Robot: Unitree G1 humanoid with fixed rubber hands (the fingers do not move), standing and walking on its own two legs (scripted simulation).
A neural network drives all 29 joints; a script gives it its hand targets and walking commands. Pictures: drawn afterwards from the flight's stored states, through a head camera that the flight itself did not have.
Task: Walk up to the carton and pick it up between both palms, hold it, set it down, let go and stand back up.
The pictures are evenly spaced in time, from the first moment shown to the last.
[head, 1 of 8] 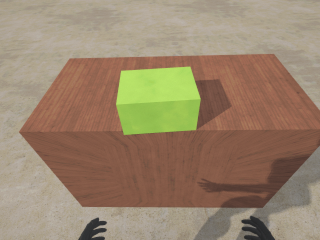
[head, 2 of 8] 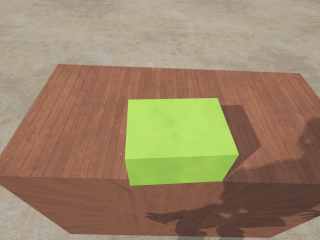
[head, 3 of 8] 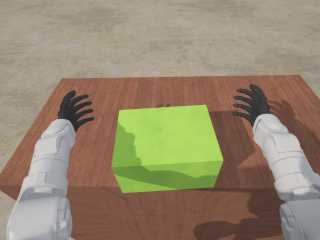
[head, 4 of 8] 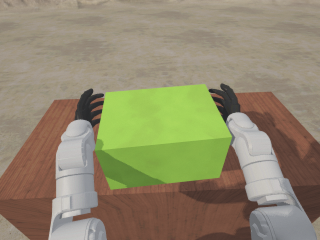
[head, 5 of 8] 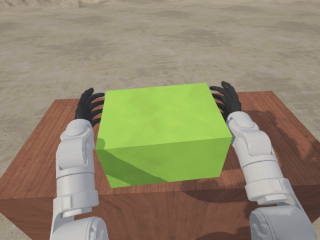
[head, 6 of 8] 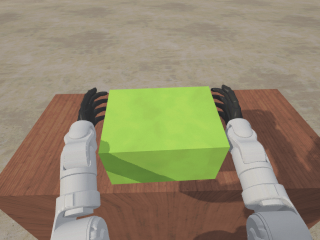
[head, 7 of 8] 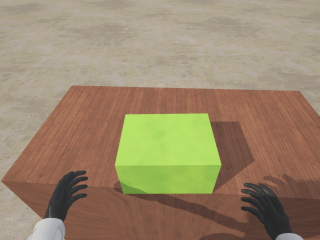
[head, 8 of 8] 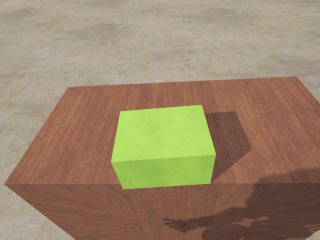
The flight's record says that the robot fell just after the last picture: no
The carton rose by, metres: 0.15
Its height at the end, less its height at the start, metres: +0.00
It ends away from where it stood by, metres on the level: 0.00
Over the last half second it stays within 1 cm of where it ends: yes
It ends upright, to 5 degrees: yes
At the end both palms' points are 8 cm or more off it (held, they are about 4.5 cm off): yes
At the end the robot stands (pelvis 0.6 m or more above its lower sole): yes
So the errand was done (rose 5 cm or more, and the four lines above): yes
